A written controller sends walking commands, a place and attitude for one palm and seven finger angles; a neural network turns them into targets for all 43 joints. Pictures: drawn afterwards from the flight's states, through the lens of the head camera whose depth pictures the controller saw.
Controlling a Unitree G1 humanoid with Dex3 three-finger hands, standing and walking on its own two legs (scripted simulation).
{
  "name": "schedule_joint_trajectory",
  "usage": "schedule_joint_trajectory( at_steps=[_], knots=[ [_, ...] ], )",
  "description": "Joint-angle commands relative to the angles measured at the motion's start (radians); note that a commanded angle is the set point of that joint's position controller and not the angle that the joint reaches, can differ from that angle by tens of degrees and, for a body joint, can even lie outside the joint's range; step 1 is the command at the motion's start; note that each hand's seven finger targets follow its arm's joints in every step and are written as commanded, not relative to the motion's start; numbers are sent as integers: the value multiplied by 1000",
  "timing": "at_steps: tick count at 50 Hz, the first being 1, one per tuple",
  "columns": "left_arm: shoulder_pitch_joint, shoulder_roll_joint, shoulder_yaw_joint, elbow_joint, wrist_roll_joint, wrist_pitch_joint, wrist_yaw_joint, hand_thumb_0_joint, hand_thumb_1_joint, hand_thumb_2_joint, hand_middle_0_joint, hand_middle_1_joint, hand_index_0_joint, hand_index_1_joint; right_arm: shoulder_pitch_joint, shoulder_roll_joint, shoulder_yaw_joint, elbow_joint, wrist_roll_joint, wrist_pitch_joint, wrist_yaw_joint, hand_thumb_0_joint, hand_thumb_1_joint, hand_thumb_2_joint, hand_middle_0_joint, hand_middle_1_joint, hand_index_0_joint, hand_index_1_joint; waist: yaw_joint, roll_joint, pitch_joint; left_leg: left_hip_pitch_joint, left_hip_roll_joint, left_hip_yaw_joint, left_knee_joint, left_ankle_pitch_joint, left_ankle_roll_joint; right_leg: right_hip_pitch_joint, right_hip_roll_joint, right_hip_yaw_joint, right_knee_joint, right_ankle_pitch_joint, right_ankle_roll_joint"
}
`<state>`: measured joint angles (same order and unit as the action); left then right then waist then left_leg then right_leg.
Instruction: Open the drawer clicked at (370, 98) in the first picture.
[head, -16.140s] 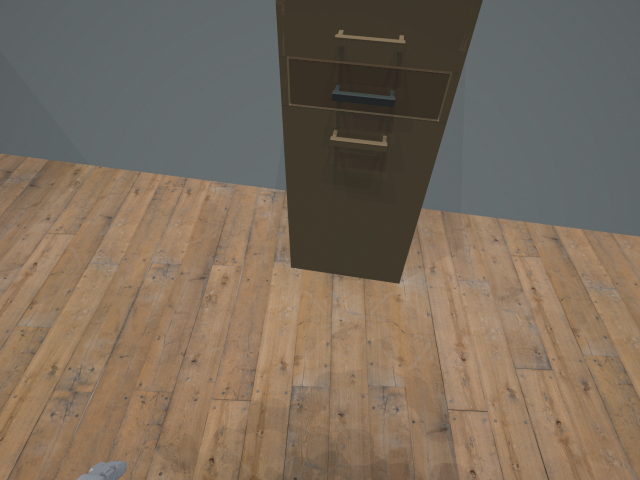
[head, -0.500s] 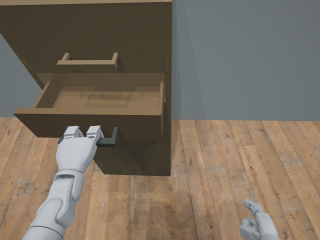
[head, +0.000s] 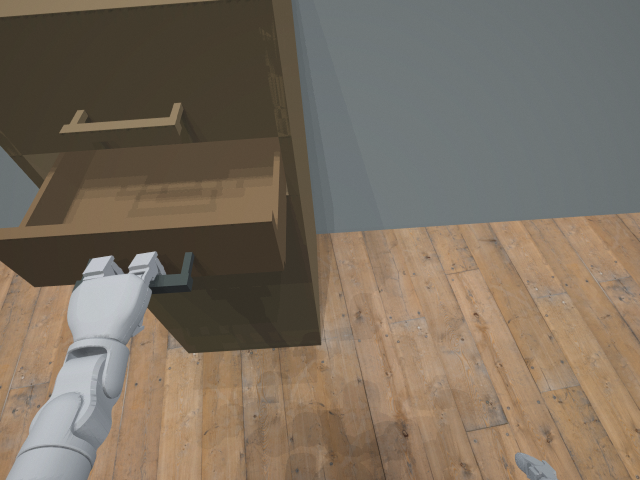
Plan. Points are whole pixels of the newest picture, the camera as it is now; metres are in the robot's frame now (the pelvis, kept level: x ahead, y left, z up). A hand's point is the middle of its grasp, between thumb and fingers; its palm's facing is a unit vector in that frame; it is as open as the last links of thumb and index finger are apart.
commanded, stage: pull the drawer open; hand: left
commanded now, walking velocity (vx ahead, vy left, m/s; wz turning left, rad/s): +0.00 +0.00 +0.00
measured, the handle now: (137, 274) +0.37 +0.27 +0.03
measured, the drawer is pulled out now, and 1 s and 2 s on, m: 0.16 0.30 0.30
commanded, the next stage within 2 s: open the thumb to release the handle in 1.02 s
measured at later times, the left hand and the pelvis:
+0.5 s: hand (110, 411) +0.20 +0.26 +0.01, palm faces -0.01 -0.08 -1.00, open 5.6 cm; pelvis +0.02 +0.02 -0.01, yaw +0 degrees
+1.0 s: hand (103, 433) +0.18 +0.26 +0.01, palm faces -0.01 -0.07 -1.00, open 5.7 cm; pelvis +0.02 +0.01 -0.02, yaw -1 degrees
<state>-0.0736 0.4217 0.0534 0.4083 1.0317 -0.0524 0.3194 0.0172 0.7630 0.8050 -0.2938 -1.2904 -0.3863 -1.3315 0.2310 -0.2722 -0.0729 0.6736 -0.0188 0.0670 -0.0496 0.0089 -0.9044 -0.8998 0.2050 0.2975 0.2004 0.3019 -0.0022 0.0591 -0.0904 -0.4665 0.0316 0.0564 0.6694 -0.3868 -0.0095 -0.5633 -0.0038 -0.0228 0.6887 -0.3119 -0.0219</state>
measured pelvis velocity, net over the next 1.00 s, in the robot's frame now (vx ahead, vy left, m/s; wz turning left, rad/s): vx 0.02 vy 0.01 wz -0.03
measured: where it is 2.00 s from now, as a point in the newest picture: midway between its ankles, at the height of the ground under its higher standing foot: outside the picture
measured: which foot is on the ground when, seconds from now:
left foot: down 0.00-1.00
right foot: down 0.00-1.00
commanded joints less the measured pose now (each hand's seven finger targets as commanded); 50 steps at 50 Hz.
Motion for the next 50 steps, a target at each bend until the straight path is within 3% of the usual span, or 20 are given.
schedule_joint_trajectory(
  at_steps=[1,4,8,10,12,18,21,24,27,29,31,38,41,44,50],
  knots=[
    [103,186,96,-320,-30,-16,74,0,900,900,-400,-1350,-400,-1350,-125,-99,-24,-173,7,-69,1,0,-900,-900,200,300,200,300,82,-53,-265,6,-64,-5,-68,334,35,330,12,28,-62,370,-12],
    [213,154,85,-395,-32,3,91,0,900,900,-400,-1350,-400,-1350,-139,-98,-22,-186,7,-82,7,0,-900,-900,200,300,200,300,86,-26,-245,32,-54,-10,-76,359,31,297,18,9,-59,323,-18],
    [372,134,91,-529,-34,28,115,0,900,900,-400,-1350,-400,-1350,-158,-100,-25,-192,3,-97,24,0,-900,-900,200,300,200,300,91,13,-272,92,-39,-23,-58,489,20,276,22,2,-40,363,-20],
    [440,114,82,-564,-36,46,123,0,900,900,-400,-1350,-400,-1350,-166,-94,-22,-192,1,-101,32,0,-900,-900,200,300,200,300,88,-6,-248,102,-32,-26,-47,507,17,253,22,-5,-33,368,-16],
    [435,97,64,-607,-30,55,130,0,900,900,-400,-1350,-400,-1350,-178,-95,-17,-196,-3,-102,36,0,-900,-900,200,300,200,300,78,-13,-230,107,-30,-30,-42,496,16,229,22,-9,-29,350,-14],
    [547,72,40,-695,-8,74,138,0,900,900,-400,-1350,-400,-1350,-205,-78,-3,-210,-12,-92,45,0,-900,-900,200,300,200,300,88,-10,-211,134,-22,-46,-20,556,8,200,26,-18,-9,343,-15],
    [606,45,5,-733,6,72,132,0,900,900,-400,-1350,-400,-1350,-210,-64,8,-218,-20,-88,55,0,-900,-900,200,300,200,300,95,-14,-203,148,-18,-52,-1,586,3,181,25,-23,6,345,-11],
    [716,50,12,-775,8,57,123,0,900,900,-400,-1350,-400,-1350,-214,-54,19,-229,-22,-87,65,0,-900,-900,200,300,200,300,112,-15,-205,153,-16,-55,14,637,-3,186,27,-16,22,374,-12],
    [790,51,11,-810,3,47,117,0,900,900,-400,-1350,-400,-1350,-217,-54,28,-242,-23,-83,76,0,-900,-900,200,300,200,300,112,-31,-172,129,-13,-55,30,626,0,171,26,-13,27,384,-8],
    [811,69,29,-851,6,39,127,0,900,900,-400,-1350,-400,-1350,-215,-56,32,-252,-29,-80,80,0,-900,-900,200,300,200,300,117,-5,-189,133,-10,-57,40,638,-6,162,25,4,38,392,-10],
    [884,50,11,-872,5,33,134,0,900,900,-400,-1350,-400,-1350,-207,-55,35,-263,-32,-81,88,0,-900,-900,200,300,200,300,119,7,-188,133,-6,-59,56,655,-9,143,25,3,49,390,-9],
    [931,82,53,-914,4,39,168,0,900,900,-400,-1350,-400,-1350,-196,-67,32,-285,-39,-71,97,0,-900,-900,200,300,200,300,117,17,-224,91,-5,-67,96,640,-10,114,27,24,85,394,-16],
    [951,69,45,-906,4,41,179,0,900,900,-400,-1350,-400,-1350,-190,-64,27,-280,-42,-72,99,0,-900,-900,200,300,200,300,113,1,-218,74,-10,-71,110,621,-5,96,25,32,99,399,-17],
    [958,90,79,-883,-5,53,194,0,900,900,-400,-1350,-400,-1350,-192,-67,24,-280,-42,-69,91,0,-900,-900,200,300,200,300,112,-30,-221,46,-17,-71,112,562,4,110,22,41,102,399,-17],
    [937,104,106,-859,-24,62,208,0,900,900,-400,-1350,-400,-1350,-195,-73,11,-269,-34,-64,78,0,-900,-900,200,300,200,300,105,-17,-223,28,-24,-62,104,499,10,117,18,38,95,378,-17]
  ],
)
